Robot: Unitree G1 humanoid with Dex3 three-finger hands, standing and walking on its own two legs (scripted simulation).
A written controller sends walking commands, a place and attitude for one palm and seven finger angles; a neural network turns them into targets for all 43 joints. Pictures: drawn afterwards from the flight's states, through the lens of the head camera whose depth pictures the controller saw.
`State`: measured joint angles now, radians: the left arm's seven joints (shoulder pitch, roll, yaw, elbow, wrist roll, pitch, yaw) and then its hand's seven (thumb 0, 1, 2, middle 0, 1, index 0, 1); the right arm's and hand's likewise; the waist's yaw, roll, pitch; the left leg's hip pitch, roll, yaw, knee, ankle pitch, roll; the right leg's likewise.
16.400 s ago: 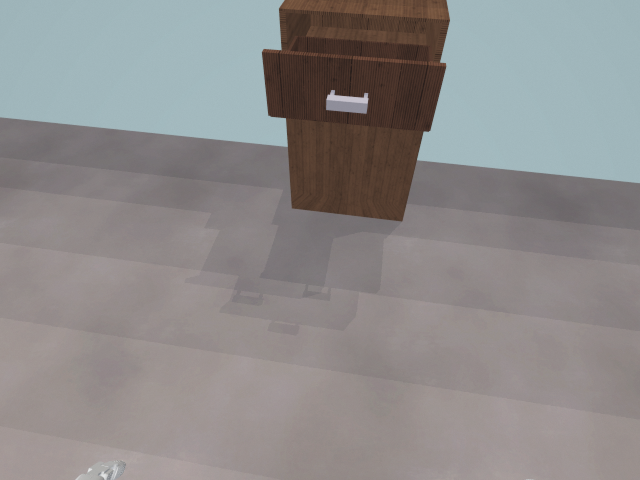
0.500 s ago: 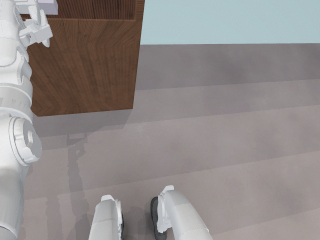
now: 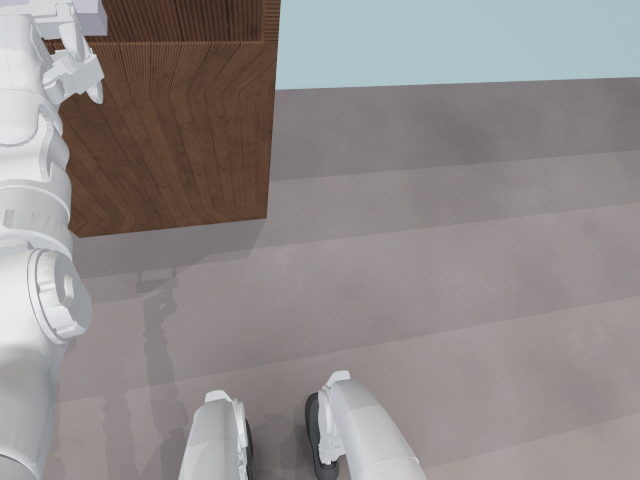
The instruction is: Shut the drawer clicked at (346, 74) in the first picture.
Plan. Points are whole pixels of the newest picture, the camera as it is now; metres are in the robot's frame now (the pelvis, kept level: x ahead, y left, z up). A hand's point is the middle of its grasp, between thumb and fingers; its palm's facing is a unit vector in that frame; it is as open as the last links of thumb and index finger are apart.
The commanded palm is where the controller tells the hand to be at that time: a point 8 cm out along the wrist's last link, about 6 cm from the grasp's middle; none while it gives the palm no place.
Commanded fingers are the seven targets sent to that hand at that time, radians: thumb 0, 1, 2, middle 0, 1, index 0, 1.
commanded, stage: pull the fist back off the drawer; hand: left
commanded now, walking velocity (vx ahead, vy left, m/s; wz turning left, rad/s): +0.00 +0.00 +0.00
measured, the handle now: out of the picture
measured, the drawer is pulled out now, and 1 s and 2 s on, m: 0.00 0.00 0.00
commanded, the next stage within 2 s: draw the hand back to the body in 0.18 s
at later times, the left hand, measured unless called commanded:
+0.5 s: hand (57, 93) +0.51 +0.19 +0.10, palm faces +0.03 -1.00 -0.03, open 3.3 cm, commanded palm +0.47 +0.24 +0.12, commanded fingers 0.00 0.90 0.90 -1.40 -1.60 -1.40 -1.60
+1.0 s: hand out of the picture +0.35 +0.22 +0.18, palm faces +0.23 -0.94 -0.25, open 3.3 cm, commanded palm +0.31 +0.26 +0.20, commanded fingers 0.00 0.90 0.90 -1.40 -1.60 -1.40 -1.60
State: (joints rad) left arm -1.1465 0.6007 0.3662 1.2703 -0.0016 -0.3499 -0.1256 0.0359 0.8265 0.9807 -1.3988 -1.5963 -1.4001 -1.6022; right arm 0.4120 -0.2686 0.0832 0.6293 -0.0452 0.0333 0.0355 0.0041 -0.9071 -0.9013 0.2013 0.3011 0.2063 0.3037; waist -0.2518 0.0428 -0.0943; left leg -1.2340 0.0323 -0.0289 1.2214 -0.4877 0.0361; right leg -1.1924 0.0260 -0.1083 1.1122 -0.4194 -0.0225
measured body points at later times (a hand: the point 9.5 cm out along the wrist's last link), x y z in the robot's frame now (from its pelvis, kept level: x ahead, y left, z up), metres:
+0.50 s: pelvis +0.07 +0.01 +0.05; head +0.19 +0.02 +0.48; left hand +0.50 +0.25 +0.10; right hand +0.09 -0.25 -0.06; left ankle +0.03 +0.09 -0.63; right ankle +0.05 -0.11 -0.63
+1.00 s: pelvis +0.06 +0.00 +0.10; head +0.07 -0.01 +0.55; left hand +0.33 +0.27 +0.20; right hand +0.25 -0.22 +0.01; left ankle +0.03 +0.09 -0.63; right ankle +0.05 -0.11 -0.63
